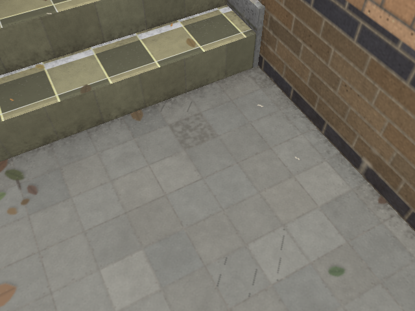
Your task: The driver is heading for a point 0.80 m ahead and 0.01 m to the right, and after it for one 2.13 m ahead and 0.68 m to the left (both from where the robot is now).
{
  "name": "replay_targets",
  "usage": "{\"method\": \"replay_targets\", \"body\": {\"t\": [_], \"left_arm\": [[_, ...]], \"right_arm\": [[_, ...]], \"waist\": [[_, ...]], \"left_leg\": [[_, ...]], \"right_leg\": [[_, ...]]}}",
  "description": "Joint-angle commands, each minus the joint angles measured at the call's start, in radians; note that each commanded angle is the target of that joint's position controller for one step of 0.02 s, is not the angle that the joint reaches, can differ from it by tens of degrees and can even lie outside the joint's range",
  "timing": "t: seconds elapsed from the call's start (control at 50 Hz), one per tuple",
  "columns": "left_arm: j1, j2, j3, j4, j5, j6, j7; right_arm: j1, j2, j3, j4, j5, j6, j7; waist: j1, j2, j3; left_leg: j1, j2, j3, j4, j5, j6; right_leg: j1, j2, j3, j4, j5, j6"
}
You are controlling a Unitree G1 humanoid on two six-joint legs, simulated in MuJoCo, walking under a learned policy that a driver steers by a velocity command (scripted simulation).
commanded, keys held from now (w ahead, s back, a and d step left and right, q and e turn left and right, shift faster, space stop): w+e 0.26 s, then w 0.40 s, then no key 0.24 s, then q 0.10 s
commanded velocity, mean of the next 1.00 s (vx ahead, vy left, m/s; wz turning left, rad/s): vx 0.42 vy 0.00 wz -0.27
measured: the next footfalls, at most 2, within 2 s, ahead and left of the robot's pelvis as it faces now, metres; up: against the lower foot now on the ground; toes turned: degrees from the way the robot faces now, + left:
left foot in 0.40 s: +0.42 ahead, +0.11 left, +0.00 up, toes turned -15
right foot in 0.86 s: +0.56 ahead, -0.17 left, +0.00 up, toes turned -15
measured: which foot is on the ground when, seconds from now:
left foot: up 0.00-0.38, down 0.40-0.88, up 0.90-1.00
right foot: down 0.00-0.42, up 0.44-0.84, down 0.86-1.00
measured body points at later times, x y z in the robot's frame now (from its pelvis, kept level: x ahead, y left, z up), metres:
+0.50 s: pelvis +0.29 +0.04 +0.01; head +0.31 +0.03 +0.45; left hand +0.41 +0.30 -0.11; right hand +0.41 -0.26 -0.08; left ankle +0.38 +0.12 -0.72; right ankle +0.12 -0.05 -0.64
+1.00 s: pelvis +0.47 -0.04 +0.01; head +0.50 -0.06 +0.46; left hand +0.71 +0.15 -0.06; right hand +0.48 -0.33 -0.12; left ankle +0.43 +0.12 -0.65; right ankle +0.52 -0.16 -0.72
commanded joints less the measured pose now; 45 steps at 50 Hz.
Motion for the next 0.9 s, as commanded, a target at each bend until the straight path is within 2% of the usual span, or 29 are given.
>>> {"method": "replay_targets", "body": {"t": [0.02, 0.04, 0.1, 0.16, 0.22, 0.28, 0.32, 0.36, 0.38, 0.4, 0.42, 0.44, 0.46, 0.48, 0.5, 0.52, 0.54, 0.56, 0.6, 0.66, 0.7, 0.72, 0.78, 0.82, 0.84, 0.86, 0.88, 0.9], "left_arm": [[0.082, 0.103, 0.029, -0.052, 0.001, -0.019, 0.010], [0.061, 0.093, 0.024, -0.066, 0.010, -0.020, 0.014], [0.085, 0.124, 0.032, -0.063, 0.006, -0.027, 0.030], [0.138, 0.145, 0.038, -0.050, 0.000, -0.020, 0.049], [0.180, 0.147, 0.037, -0.039, -0.006, -0.009, 0.057], [0.226, 0.155, 0.038, -0.019, -0.012, -0.001, 0.066], [0.237, 0.145, 0.034, -0.007, -0.007, 0.003, 0.074], [0.224, 0.149, 0.036, -0.002, -0.001, 0.007, 0.074], [0.212, 0.138, 0.032, -0.005, 0.002, 0.009, 0.072], [0.205, 0.101, 0.017, -0.014, 0.010, 0.007, 0.067], [0.245, 0.062, 0.000, -0.030, 0.027, 0.001, 0.068], [0.391, 0.023, -0.014, -0.023, -0.011, -0.012, 0.064], [0.340, 0.120, -0.002, -0.002, -0.020, -0.016, 0.060], [0.203, 0.164, 0.010, -0.027, -0.017, -0.017, 0.057], [0.119, 0.167, 0.007, -0.054, 0.006, -0.017, 0.059], [0.094, 0.151, 0.009, -0.066, 0.022, -0.021, 0.056], [0.111, 0.132, 0.007, -0.069, 0.021, -0.021, 0.053], [0.134, 0.114, 0.004, -0.064, 0.016, -0.017, 0.051], [0.143, 0.084, -0.005, -0.066, 0.015, -0.007, 0.051], [0.046, 0.054, -0.025, -0.104, 0.022, -0.008, 0.050], [-0.015, 0.045, -0.032, -0.119, 0.022, -0.015, 0.046], [-0.031, 0.040, -0.033, -0.125, 0.016, -0.021, 0.040], [-0.078, 0.067, -0.031, -0.145, 0.017, -0.018, 0.029], [-0.057, 0.095, -0.022, -0.146, 0.023, -0.018, 0.028], [-0.007, 0.115, -0.012, -0.129, 0.032, -0.019, 0.032], [0.048, 0.152, -0.001, -0.118, 0.045, -0.019, 0.042], [0.142, 0.209, 0.004, -0.119, 0.072, -0.015, 0.054], [0.157, 0.232, -0.001, -0.119, 0.112, -0.002, 0.059]], "right_arm": [[-0.055, -0.135, -0.032, -0.117, -0.017, -0.047, -0.005], [-0.033, -0.136, -0.036, -0.117, -0.025, -0.032, -0.003], [-0.050, -0.100, -0.032, -0.140, -0.042, -0.003, -0.006], [-0.170, -0.074, -0.021, -0.181, -0.043, 0.001, -0.008], [-0.277, -0.055, -0.010, -0.208, -0.032, -0.008, 0.005], [-0.334, -0.077, -0.013, -0.235, -0.017, -0.022, 0.023], [-0.333, -0.095, -0.018, -0.238, -0.018, -0.034, 0.036], [-0.288, -0.110, -0.026, -0.232, -0.020, -0.043, 0.040], [-0.218, -0.124, -0.036, -0.214, -0.025, -0.048, 0.036], [-0.106, -0.157, -0.050, -0.195, -0.038, -0.053, 0.029], [0.052, -0.220, -0.066, -0.181, -0.045, -0.052, 0.025], [0.143, -0.261, -0.082, -0.122, -0.034, -0.036, 0.037], [0.146, -0.177, -0.065, -0.132, -0.015, -0.035, 0.040], [0.078, -0.134, -0.051, -0.141, -0.016, -0.029, 0.035], [0.008, -0.121, -0.038, -0.157, -0.038, -0.026, 0.033], [-0.026, -0.105, -0.030, -0.155, -0.046, -0.024, 0.032], [-0.039, -0.094, -0.023, -0.151, -0.050, -0.026, 0.031], [-0.043, -0.086, -0.019, -0.143, -0.044, -0.026, 0.032], [-0.034, -0.106, -0.022, -0.126, -0.031, -0.028, 0.034], [-0.028, -0.152, -0.033, -0.109, -0.022, -0.016, 0.030], [-0.018, -0.173, -0.034, -0.095, -0.023, -0.002, 0.025], [0.006, -0.180, -0.032, -0.084, -0.024, 0.008, 0.027], [0.039, -0.200, -0.031, -0.054, -0.016, 0.016, 0.031], [0.012, -0.198, -0.027, -0.046, -0.007, 0.021, 0.029], [0.002, -0.188, -0.021, -0.044, -0.006, 0.022, 0.027], [0.010, -0.162, -0.010, -0.042, -0.014, 0.016, 0.024], [-0.002, -0.116, 0.012, -0.063, -0.042, 0.006, 0.020], [0.138, -0.049, 0.038, -0.049, -0.038, 0.005, 0.024]], "waist": [[0.021, 0.024, -0.132], [-0.005, 0.000, -0.122], [-0.016, -0.009, -0.101], [0.023, -0.038, -0.074], [0.070, -0.077, -0.069], [0.093, -0.087, -0.072], [0.089, -0.096, -0.065], [0.062, -0.128, -0.062], [0.024, -0.128, -0.090], [-0.028, -0.104, -0.186], [-0.068, 0.032, -0.331], [-0.023, 0.371, -0.414], [-0.063, 0.240, -0.329], [-0.079, 0.123, -0.187], [-0.061, 0.051, -0.109], [-0.032, 0.035, -0.076], [-0.005, 0.058, -0.079], [0.010, 0.083, -0.086], [0.020, 0.093, -0.085], [-0.006, 0.073, -0.062], [-0.028, 0.073, -0.051], [-0.041, 0.076, -0.065], [-0.052, 0.089, -0.069], [-0.019, 0.094, -0.087], [0.011, 0.088, -0.119], [0.035, 0.077, -0.163], [0.072, -0.019, -0.279], [0.030, -0.255, -0.391]], "left_leg": [[-0.418, 0.068, -0.099, 0.004, 0.111, 0.011], [-0.356, 0.084, -0.102, -0.029, 0.138, 0.001], [-0.329, 0.074, -0.070, -0.148, 0.203, -0.046], [-0.347, 0.040, -0.055, -0.360, 0.372, -0.071], [-0.286, -0.012, -0.049, -0.582, 0.514, -0.068], [-0.266, -0.034, -0.072, -0.685, 0.515, -0.059], [-0.262, -0.031, -0.082, -0.732, 0.483, -0.035], [-0.205, -0.036, -0.064, -0.755, 0.411, 0.002], [-0.102, -0.054, -0.039, -0.793, 0.405, 0.030], [0.096, -0.001, -0.080, -0.769, 0.429, 0.080], [0.400, 0.166, -0.288, -0.728, 0.443, 0.169], [0.656, 0.339, -0.745, -0.865, 0.170, 0.309], [0.617, 0.329, -0.802, -0.928, -0.056, 0.283], [0.479, 0.293, -0.637, -0.941, -0.017, 0.242], [0.339, 0.256, -0.517, -0.957, 0.148, 0.235], [0.245, 0.222, -0.439, -0.976, 0.285, 0.237], [0.189, 0.190, -0.378, -0.994, 0.372, 0.228], [0.166, 0.164, -0.331, -1.009, 0.419, 0.225], [0.136, 0.150, -0.259, -1.032, 0.501, 0.236], [0.115, 0.134, -0.184, -1.061, 0.519, 0.236], [0.113, 0.115, -0.128, -1.033, 0.680, 0.218], [0.135, 0.112, -0.110, -1.001, 0.740, 0.214], [0.180, 0.138, -0.125, -0.950, 0.740, 0.193], [0.209, 0.136, -0.138, -0.874, 0.723, 0.161], [0.209, 0.106, -0.127, -0.804, 0.753, 0.137], [0.176, 0.057, -0.103, -0.711, 0.740, 0.099], [0.042, -0.006, -0.061, -0.503, 0.489, 0.050], [-0.195, -0.104, -0.045, -0.189, -0.186, -0.021]], "right_leg": [[0.414, -0.282, 0.458, -0.336, 0.185, -0.196], [0.338, -0.256, 0.422, -0.358, 0.230, -0.190], [0.233, -0.219, 0.343, -0.384, 0.364, -0.195], [0.204, -0.174, 0.291, -0.374, 0.356, -0.157], [0.201, -0.147, 0.291, -0.349, 0.238, -0.115], [0.272, -0.192, 0.371, -0.301, 0.139, -0.107], [0.341, -0.230, 0.417, -0.256, 0.121, -0.097], [0.372, -0.248, 0.439, -0.206, 0.198, -0.078], [0.371, -0.218, 0.423, -0.141, 0.298, -0.059], [0.324, -0.165, 0.379, 0.017, 0.350, -0.031], [0.129, -0.072, 0.290, 0.310, 0.139, 0.014], [-0.212, 0.031, 0.205, 0.606, -0.371, 0.075], [-0.328, -0.023, 0.264, 0.734, -0.345, 0.078], [-0.362, -0.058, 0.238, 0.751, -0.246, 0.078], [-0.329, -0.101, 0.192, 0.720, -0.176, 0.085], [-0.289, -0.135, 0.179, 0.657, -0.131, 0.088], [-0.228, -0.161, 0.168, 0.612, -0.112, 0.091], [-0.194, -0.168, 0.152, 0.572, -0.106, 0.096], [-0.174, -0.176, 0.120, 0.480, -0.100, 0.111], [-0.157, -0.185, 0.091, 0.255, -0.001, 0.130], [-0.103, -0.159, 0.065, 0.114, 0.079, 0.139], [-0.070, -0.139, 0.049, 0.070, 0.111, 0.140], [-0.017, -0.111, 0.055, -0.024, 0.150, 0.131], [0.051, -0.095, 0.058, -0.116, 0.171, 0.101], [0.145, -0.076, 0.043, -0.170, 0.218, 0.082], [0.268, -0.111, 0.069, -0.198, 0.348, 0.050], [0.485, -0.277, 0.225, -0.120, 0.755, -0.023], [0.681, -0.522, 0.492, -0.104, 1.034, -0.224]]}}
